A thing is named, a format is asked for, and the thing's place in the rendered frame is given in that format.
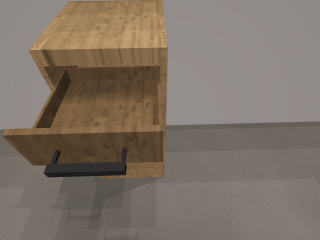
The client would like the drawer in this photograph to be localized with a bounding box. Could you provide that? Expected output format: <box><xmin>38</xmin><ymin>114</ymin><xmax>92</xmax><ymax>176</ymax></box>
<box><xmin>2</xmin><ymin>66</ymin><xmax>163</xmax><ymax>166</ymax></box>

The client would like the handle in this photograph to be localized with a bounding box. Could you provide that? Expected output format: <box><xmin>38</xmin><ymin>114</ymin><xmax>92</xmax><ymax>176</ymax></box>
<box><xmin>44</xmin><ymin>148</ymin><xmax>127</xmax><ymax>178</ymax></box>

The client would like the cabinet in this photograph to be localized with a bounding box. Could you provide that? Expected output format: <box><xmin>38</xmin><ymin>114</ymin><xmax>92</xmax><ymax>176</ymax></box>
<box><xmin>28</xmin><ymin>0</ymin><xmax>168</xmax><ymax>179</ymax></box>

